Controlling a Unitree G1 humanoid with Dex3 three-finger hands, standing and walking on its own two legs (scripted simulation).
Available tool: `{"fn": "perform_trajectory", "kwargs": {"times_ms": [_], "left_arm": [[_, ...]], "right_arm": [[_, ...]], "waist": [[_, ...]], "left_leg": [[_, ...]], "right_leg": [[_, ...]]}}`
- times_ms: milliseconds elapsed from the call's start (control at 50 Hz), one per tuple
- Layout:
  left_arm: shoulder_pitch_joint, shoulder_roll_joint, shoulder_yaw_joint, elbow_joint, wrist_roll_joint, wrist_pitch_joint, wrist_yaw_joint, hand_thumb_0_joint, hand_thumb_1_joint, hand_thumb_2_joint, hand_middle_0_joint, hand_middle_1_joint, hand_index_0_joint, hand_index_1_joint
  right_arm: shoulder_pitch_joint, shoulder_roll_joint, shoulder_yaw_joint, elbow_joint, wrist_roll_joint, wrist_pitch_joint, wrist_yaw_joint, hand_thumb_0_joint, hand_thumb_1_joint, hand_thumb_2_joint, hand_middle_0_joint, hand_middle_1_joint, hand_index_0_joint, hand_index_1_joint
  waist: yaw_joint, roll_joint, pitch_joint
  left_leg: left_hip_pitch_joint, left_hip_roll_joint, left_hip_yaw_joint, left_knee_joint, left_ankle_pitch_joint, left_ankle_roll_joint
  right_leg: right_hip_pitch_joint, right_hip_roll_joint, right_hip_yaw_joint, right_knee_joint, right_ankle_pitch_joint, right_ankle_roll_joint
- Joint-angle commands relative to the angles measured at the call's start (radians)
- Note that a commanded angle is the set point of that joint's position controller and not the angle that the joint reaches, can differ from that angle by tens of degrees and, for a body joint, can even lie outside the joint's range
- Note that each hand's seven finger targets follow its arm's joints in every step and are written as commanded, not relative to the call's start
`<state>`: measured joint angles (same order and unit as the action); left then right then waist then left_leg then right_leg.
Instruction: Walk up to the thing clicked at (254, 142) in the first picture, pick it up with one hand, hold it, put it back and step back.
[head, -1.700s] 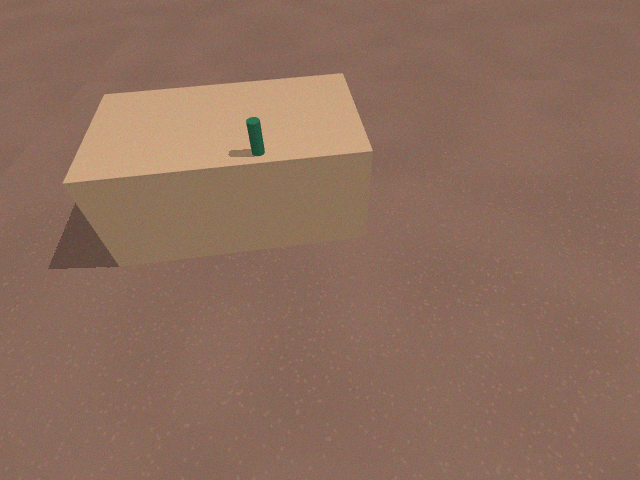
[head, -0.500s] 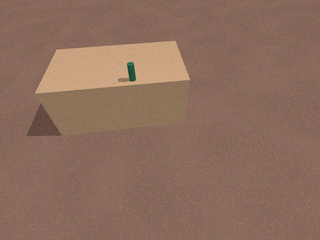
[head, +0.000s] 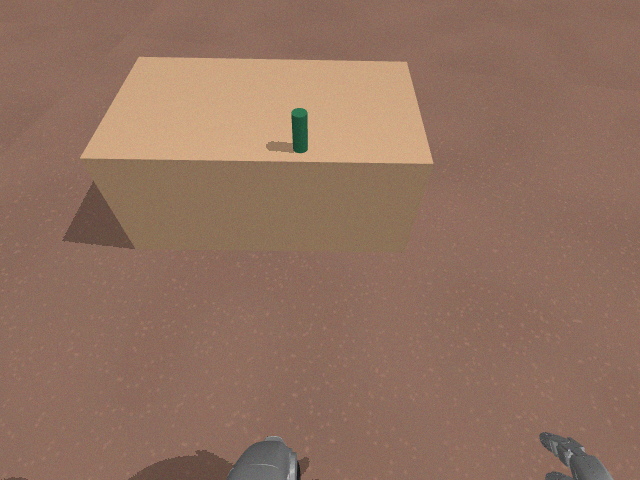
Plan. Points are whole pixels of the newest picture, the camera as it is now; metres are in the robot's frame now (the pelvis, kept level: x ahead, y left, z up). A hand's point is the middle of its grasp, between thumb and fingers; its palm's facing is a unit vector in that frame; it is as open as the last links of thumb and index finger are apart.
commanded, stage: walk up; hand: left
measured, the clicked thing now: (299, 131) +1.01 +0.12 -0.23
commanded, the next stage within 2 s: none
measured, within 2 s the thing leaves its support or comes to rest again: neither
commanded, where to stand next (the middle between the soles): +0.65 -0.09 m, yaw +2 degrees
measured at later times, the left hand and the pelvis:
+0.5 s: hand (188, 396) +0.23 +0.21 -0.09, palm faces +0.05 -0.90 -0.44, open 7.4 cm; pelvis +0.20 -0.08 +0.02, yaw +1 degrees
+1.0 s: hand (229, 292) +0.41 +0.20 -0.13, palm faces +0.02 -0.95 -0.32, open 7.4 cm; pelvis +0.38 -0.07 +0.03, yaw +3 degrees
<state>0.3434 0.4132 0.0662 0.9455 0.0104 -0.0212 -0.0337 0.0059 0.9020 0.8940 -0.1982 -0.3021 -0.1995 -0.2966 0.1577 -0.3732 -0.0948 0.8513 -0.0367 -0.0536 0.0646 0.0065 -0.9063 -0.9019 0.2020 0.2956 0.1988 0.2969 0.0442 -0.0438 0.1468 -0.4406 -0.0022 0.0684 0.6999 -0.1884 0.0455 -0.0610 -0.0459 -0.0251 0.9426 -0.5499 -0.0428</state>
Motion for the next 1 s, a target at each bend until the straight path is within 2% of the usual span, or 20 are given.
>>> {"fn": "perform_trajectory", "kwargs": {"times_ms": [0, 100, 160, 260, 340, 360, 380, 400, 420, 480, 500, 640, 680, 740, 760, 780, 800, 820, 920, 980], "left_arm": [[0.039, 0.262, 0.039, -0.112, -0.012, -0.039, 0.007, 0.000, 0.900, 0.900, -0.200, -0.300, -0.200, -0.300], [0.107, 0.198, 0.051, -0.078, 0.000, -0.026, -0.026, 0.000, 0.900, 0.900, -0.200, -0.300, -0.200, -0.300], [0.038, 0.197, 0.058, -0.118, 0.010, -0.027, -0.047, 0.000, 0.900, 0.900, -0.200, -0.300, -0.200, -0.300], [0.019, 0.192, 0.080, -0.119, 0.016, -0.038, -0.060, 0.000, 0.900, 0.900, -0.200, -0.300, -0.200, -0.300], [0.130, 0.238, 0.105, -0.082, 0.029, -0.063, -0.036, 0.000, 0.900, 0.900, -0.200, -0.300, -0.200, -0.300], [0.207, 0.304, 0.125, -0.076, 0.036, -0.074, -0.020, 0.000, 0.900, 0.900, -0.200, -0.300, -0.200, -0.300], [0.150, 0.346, 0.118, -0.121, 0.035, -0.088, -0.011, 0.000, 0.900, 0.900, -0.200, -0.300, -0.200, -0.300], [0.085, 0.360, 0.113, -0.132, 0.017, -0.084, -0.010, 0.000, 0.900, 0.900, -0.200, -0.300, -0.200, -0.300], [0.057, 0.342, 0.105, -0.140, 0.007, -0.083, -0.007, 0.000, 0.900, 0.900, -0.200, -0.300, -0.200, -0.300], [0.026, 0.264, 0.080, -0.130, -0.008, -0.089, 0.004, 0.000, 0.900, 0.900, -0.200, -0.300, -0.200, -0.300], [0.024, 0.257, 0.076, -0.132, -0.008, -0.091, 0.005, 0.000, 0.900, 0.900, -0.200, -0.300, -0.200, -0.300], [0.067, 0.258, 0.071, -0.173, 0.007, -0.085, 0.006, 0.000, 0.900, 0.900, -0.200, -0.300, -0.200, -0.300], [0.052, 0.261, 0.067, -0.185, 0.007, -0.076, 0.005, 0.000, 0.900, 0.900, -0.200, -0.300, -0.200, -0.300], [0.029, 0.260, 0.057, -0.199, 0.000, -0.066, 0.005, 0.000, 0.900, 0.900, -0.200, -0.300, -0.200, -0.300], [0.049, 0.217, 0.041, -0.204, -0.003, -0.063, 0.007, 0.000, 0.900, 0.900, -0.200, -0.300, -0.200, -0.300], [0.093, 0.151, 0.021, -0.209, -0.015, -0.060, 0.010, 0.000, 0.900, 0.900, -0.200, -0.300, -0.200, -0.300], [0.124, 0.114, 0.014, -0.207, -0.013, -0.053, 0.008, 0.000, 0.900, 0.900, -0.200, -0.300, -0.200, -0.300], [0.110, 0.241, 0.043, -0.192, -0.010, -0.040, 0.021, 0.000, 0.900, 0.900, -0.200, -0.300, -0.200, -0.300], [0.094, 0.200, 0.039, -0.134, -0.014, -0.033, 0.001, 0.000, 0.900, 0.900, -0.200, -0.300, -0.200, -0.300], [0.094, 0.181, 0.039, -0.127, -0.009, -0.027, -0.016, 0.000, 0.900, 0.900, -0.200, -0.300, -0.200, -0.300]], "right_arm": [[0.143, -0.347, -0.092, -0.066, 0.042, -0.009, -0.035, 0.000, -0.900, -0.900, 0.200, 0.300, 0.200, 0.300], [0.078, -0.261, -0.045, -0.084, 0.034, -0.048, -0.030, 0.000, -0.900, -0.900, 0.200, 0.300, 0.200, 0.300], [0.064, -0.305, -0.057, -0.099, 0.026, -0.057, -0.027, 0.000, -0.900, -0.900, 0.200, 0.300, 0.200, 0.300], [0.045, -0.317, -0.061, -0.107, 0.023, -0.049, -0.017, 0.000, -0.900, -0.900, 0.200, 0.300, 0.200, 0.300], [0.074, -0.233, -0.025, -0.103, 0.015, -0.028, -0.017, 0.000, -0.900, -0.900, 0.200, 0.300, 0.200, 0.300], [0.106, -0.165, 0.000, -0.107, 0.017, -0.026, -0.018, 0.000, -0.900, -0.900, 0.200, 0.300, 0.200, 0.300], [0.129, -0.155, 0.009, -0.114, 0.028, -0.023, -0.024, 0.000, -0.900, -0.900, 0.200, 0.300, 0.200, 0.300], [0.112, -0.253, -0.014, -0.096, 0.021, -0.019, -0.035, 0.000, -0.900, -0.900, 0.200, 0.300, 0.200, 0.300], [0.103, -0.280, -0.019, -0.083, 0.030, -0.026, -0.036, 0.000, -0.900, -0.900, 0.200, 0.300, 0.200, 0.300], [0.170, -0.238, -0.006, -0.029, 0.053, -0.027, -0.030, 0.000, -0.900, -0.900, 0.200, 0.300, 0.200, 0.300], [0.182, -0.227, -0.003, -0.024, 0.051, -0.024, -0.026, 0.000, -0.900, -0.900, 0.200, 0.300, 0.200, 0.300], [0.033, -0.185, -0.002, -0.100, 0.031, -0.017, -0.002, 0.000, -0.900, -0.900, 0.200, 0.300, 0.200, 0.300], [0.024, -0.188, -0.010, -0.102, 0.029, -0.019, -0.001, 0.000, -0.900, -0.900, 0.200, 0.300, 0.200, 0.300], [0.138, -0.199, -0.027, -0.068, 0.024, -0.029, -0.008, 0.000, -0.900, -0.900, 0.200, 0.300, 0.200, 0.300], [0.252, -0.242, -0.046, -0.034, 0.012, -0.035, -0.018, 0.000, -0.900, -0.900, 0.200, 0.300, 0.200, 0.300], [0.340, -0.305, -0.069, -0.031, -0.007, -0.039, -0.030, 0.000, -0.900, -0.900, 0.200, 0.300, 0.200, 0.300], [0.334, -0.356, -0.075, -0.057, -0.005, -0.042, -0.042, 0.000, -0.900, -0.900, 0.200, 0.300, 0.200, 0.300], [0.299, -0.381, -0.083, -0.078, 0.034, -0.040, -0.042, 0.000, -0.900, -0.900, 0.200, 0.300, 0.200, 0.300], [0.164, -0.267, -0.028, -0.091, 0.046, -0.057, -0.049, 0.000, -0.900, -0.900, 0.200, 0.300, 0.200, 0.300], [0.139, -0.273, -0.031, -0.113, 0.034, -0.065, -0.045, 0.000, -0.900, -0.900, 0.200, 0.300, 0.200, 0.300]], "waist": [[-0.091, 0.135, -0.162], [-0.010, 0.139, -0.025], [-0.025, 0.211, 0.006], [-0.014, 0.206, -0.082], [0.059, -0.042, -0.148], [0.093, -0.271, -0.141], [0.063, -0.263, -0.096], [0.044, -0.172, -0.037], [0.029, -0.125, 0.003], [-0.019, -0.140, -0.055], [-0.019, -0.146, -0.065], [0.027, -0.098, -0.077], [0.018, -0.074, -0.090], [-0.061, 0.017, -0.129], [-0.109, 0.116, -0.201], [-0.142, 0.286, -0.260], [-0.119, 0.327, -0.258], [-0.126, 0.209, -0.263], [-0.040, 0.151, -0.015], [-0.030, 0.208, -0.026]], "left_leg": [[0.384, 0.371, -0.638, -0.511, -0.453, 0.212], [0.060, 0.232, -0.257, -0.510, -0.232, 0.145], [0.030, 0.250, -0.240, -0.536, -0.361, 0.170], [0.013, 0.229, -0.201, -0.457, -0.429, 0.141], [-0.086, 0.116, -0.084, -0.065, -0.414, 0.079], [-0.217, 0.010, -0.001, 0.273, -0.362, 0.035], [-0.351, -0.069, -0.056, 0.444, -0.333, -0.010], [-0.313, 0.005, -0.151, 0.480, -0.302, -0.016], [-0.304, 0.036, -0.183, 0.475, -0.257, -0.018], [-0.182, 0.041, -0.190, 0.374, -0.152, -0.017], [-0.143, 0.033, -0.169, 0.343, -0.128, -0.023], [-0.046, 0.049, -0.051, -0.006, -0.009, -0.032], [0.029, 0.044, -0.012, -0.050, 0.001, -0.022], [0.298, -0.002, 0.027, -0.166, 0.061, 0.008], [0.461, 0.006, -0.022, -0.170, 0.016, 0.037], [0.576, 0.151, -0.246, -0.252, -0.162, 0.100], [0.637, 0.369, -0.667, -0.337, -0.259, 0.161], [0.579, 0.451, -0.797, -0.416, -0.331, 0.252], [0.179, 0.273, -0.283, -0.445, 0.076, 0.121], [0.154, 0.239, -0.183, -0.463, 0.007, 0.157]], "right_leg": [[-0.484, -0.023, 0.141, 0.333, 0.114, -0.028], [-0.328, -0.069, 0.071, 0.080, 0.228, 0.016], [-0.342, -0.088, 0.047, -0.130, 0.246, 0.038], [-0.179, -0.050, -0.021, -0.277, 0.350, 0.034], [0.087, 0.010, -0.037, -0.416, 0.229, 0.006], [0.142, -0.149, 0.258, -0.586, -0.075, -0.044], [0.092, -0.355, 0.634, -0.766, -0.218, -0.133], [-0.013, -0.413, 0.706, -0.777, -0.203, -0.196], [-0.058, -0.392, 0.657, -0.777, -0.104, -0.207], [-0.044, -0.236, 0.260, -0.685, 0.389, -0.116], [-0.054, -0.216, 0.196, -0.667, 0.481, -0.129], [-0.039, -0.218, 0.055, -0.608, 0.626, -0.155], [-0.066, -0.223, 0.035, -0.587, 0.605, -0.148], [-0.184, -0.190, -0.002, -0.409, 0.594, -0.118], [-0.254, -0.140, -0.032, -0.200, 0.605, -0.094], [-0.389, -0.055, -0.083, 0.059, 0.452, -0.048], [-0.586, 0.070, -0.013, 0.202, 0.012, -0.017], [-0.587, 0.028, 0.075, 0.278, -0.005, -0.027], [-0.451, -0.048, 0.115, 0.156, 0.208, 0.003], [-0.418, -0.060, 0.060, 0.051, 0.276, 0.033]]}}
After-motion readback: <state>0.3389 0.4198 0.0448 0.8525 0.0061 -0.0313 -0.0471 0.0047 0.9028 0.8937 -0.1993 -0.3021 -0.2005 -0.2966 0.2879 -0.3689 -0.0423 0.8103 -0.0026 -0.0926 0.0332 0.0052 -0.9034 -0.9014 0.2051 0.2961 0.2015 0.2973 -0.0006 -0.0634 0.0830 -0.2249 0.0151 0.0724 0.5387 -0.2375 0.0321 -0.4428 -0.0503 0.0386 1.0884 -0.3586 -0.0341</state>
